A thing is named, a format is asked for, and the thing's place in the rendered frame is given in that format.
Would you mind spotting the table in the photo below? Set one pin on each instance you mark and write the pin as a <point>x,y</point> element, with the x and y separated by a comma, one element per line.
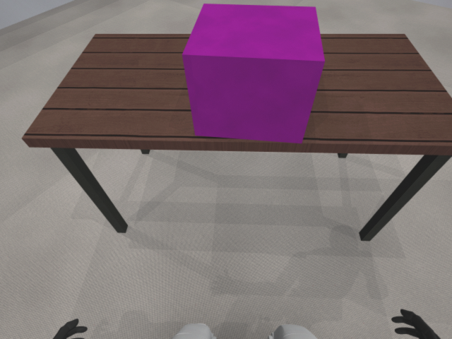
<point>376,95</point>

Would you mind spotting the carton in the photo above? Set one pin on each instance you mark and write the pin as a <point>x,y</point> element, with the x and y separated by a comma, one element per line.
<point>252,71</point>

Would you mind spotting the robot left thigh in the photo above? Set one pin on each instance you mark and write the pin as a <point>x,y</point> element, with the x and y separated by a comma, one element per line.
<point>194,331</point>

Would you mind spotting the robot thigh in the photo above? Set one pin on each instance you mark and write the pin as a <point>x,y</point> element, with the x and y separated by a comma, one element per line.
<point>288,331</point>
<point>194,331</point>

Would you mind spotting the robot right thigh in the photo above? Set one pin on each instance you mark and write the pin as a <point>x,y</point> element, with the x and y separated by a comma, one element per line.
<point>288,331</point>

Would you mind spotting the right robot hand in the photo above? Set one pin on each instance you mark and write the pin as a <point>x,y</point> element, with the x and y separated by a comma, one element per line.
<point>421,330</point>

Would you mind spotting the left robot hand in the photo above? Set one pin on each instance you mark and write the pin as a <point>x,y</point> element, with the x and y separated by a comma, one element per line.
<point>69,329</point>

